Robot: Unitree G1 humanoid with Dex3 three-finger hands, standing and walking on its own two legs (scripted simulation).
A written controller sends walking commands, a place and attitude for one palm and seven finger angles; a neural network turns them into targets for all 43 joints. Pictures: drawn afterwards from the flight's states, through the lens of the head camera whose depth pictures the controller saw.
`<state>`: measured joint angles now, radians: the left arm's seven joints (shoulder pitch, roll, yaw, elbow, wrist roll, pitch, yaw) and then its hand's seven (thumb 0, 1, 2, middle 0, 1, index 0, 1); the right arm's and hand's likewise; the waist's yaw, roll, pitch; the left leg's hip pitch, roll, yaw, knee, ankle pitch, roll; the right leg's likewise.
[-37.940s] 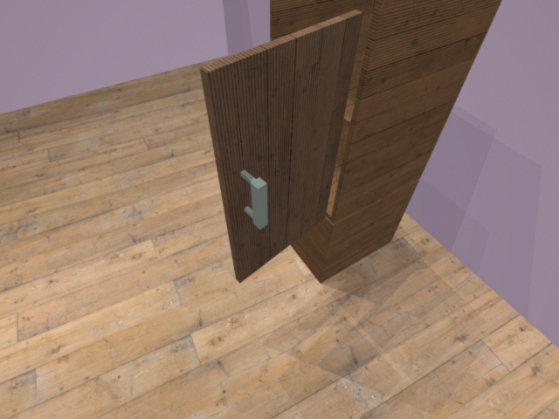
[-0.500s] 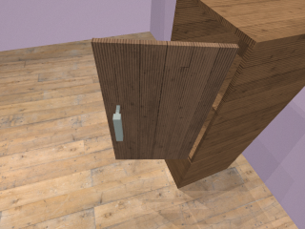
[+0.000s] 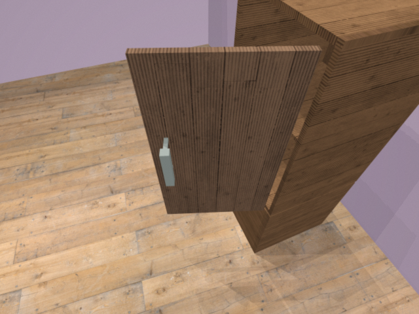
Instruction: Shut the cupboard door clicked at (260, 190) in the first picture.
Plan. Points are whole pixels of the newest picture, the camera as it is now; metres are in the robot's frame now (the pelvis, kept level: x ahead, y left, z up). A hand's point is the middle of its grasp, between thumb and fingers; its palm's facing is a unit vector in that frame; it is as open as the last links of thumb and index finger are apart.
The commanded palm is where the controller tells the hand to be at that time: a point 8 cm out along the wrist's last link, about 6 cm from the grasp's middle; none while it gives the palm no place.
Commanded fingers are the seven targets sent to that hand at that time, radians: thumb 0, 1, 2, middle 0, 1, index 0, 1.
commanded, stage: come to a stop and stand still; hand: left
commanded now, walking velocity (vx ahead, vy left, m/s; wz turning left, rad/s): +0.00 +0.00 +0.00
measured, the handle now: (168, 162) +0.45 +0.14 -0.01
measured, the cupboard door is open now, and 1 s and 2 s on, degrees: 70 70 70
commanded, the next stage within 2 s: look again from close up in 0.44 s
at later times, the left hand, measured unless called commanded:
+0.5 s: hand out of the picture +0.00 +0.24 -0.17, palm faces -0.05 -0.97 -0.23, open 7.4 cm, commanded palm none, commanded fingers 0.00 0.90 0.90 -0.20 -0.30 -0.20 -0.30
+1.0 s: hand out of the picture +0.04 +0.20 -0.17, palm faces -0.03 -0.98 -0.20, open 7.4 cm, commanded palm none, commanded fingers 0.00 0.90 0.90 -0.20 -0.30 -0.20 -0.30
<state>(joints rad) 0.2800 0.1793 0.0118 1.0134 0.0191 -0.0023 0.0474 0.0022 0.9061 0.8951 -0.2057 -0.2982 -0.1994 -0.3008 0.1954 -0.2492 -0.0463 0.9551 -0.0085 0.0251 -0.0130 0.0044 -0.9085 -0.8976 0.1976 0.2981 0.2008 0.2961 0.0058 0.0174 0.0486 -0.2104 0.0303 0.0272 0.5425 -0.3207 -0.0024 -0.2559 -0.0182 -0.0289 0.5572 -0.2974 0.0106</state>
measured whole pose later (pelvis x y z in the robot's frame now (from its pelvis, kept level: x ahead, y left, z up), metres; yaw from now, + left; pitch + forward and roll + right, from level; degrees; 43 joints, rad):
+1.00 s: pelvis +0.00 +0.02 +0.01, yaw -2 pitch -1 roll +0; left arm 0.23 0.18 -0.01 1.09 0.01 0.00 0.03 0.00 0.91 0.90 -0.20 -0.30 -0.20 -0.30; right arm 0.22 -0.17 0.00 1.09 -0.01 -0.02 -0.02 0.00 -0.91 -0.90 0.20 0.30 0.20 0.30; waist 0.00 -0.01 0.05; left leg -0.13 -0.01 0.08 0.45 -0.30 0.03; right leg -0.20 -0.05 0.03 0.48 -0.26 0.05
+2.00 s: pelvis -0.04 +0.00 -0.09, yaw +1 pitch +16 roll -2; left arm 0.41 0.20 0.18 -0.04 -0.28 -0.41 -0.19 0.01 0.90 0.90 -0.85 -1.01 -0.84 -1.01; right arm 0.29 -0.22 0.00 0.55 0.00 -0.23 -0.05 0.01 -0.90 -0.90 0.20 0.30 0.21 0.30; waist 0.01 0.03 -0.14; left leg -0.93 0.02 -0.03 1.21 -0.55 0.00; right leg -0.93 -0.04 -0.07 1.16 -0.49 0.00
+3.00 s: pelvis -0.04 -0.01 -0.07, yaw +2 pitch +14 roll -1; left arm 0.38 0.20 0.14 -0.03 -0.26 -0.39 -0.17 0.01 0.90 0.90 -1.30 -1.50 -1.30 -1.50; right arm 0.26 -0.24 0.00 0.50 0.01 -0.17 -0.05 0.01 -0.90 -0.90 0.20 0.30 0.21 0.30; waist 0.01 0.03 -0.14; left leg -0.83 0.03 -0.03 1.13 -0.53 -0.02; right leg -0.84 -0.03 -0.07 1.09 -0.49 -0.01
